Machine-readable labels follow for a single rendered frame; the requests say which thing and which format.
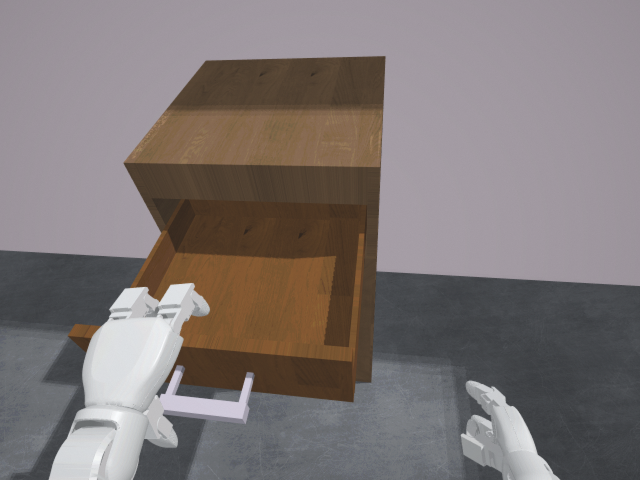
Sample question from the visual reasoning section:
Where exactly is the robot left hand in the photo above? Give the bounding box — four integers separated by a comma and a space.
82, 283, 210, 448

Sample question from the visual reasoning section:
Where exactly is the robot right forearm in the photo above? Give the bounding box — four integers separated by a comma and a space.
502, 450, 560, 480

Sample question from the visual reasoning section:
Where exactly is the cabinet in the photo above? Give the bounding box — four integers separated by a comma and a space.
123, 56, 386, 383

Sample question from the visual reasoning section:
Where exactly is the robot left forearm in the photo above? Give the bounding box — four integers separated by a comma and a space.
49, 405, 149, 480

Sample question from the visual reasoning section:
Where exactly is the handle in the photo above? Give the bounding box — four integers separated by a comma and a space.
159, 365, 255, 424

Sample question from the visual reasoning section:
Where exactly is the drawer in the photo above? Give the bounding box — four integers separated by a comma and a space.
68, 199, 367, 402

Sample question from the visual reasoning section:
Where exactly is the robot right hand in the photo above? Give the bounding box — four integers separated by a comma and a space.
461, 381, 538, 473

